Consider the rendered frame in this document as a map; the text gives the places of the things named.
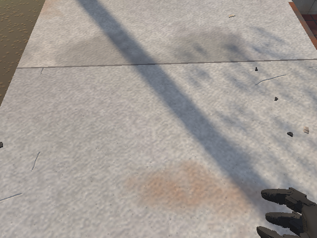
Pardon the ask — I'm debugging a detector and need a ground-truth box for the robot right hand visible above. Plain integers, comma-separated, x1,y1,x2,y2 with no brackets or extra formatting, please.
257,187,317,238

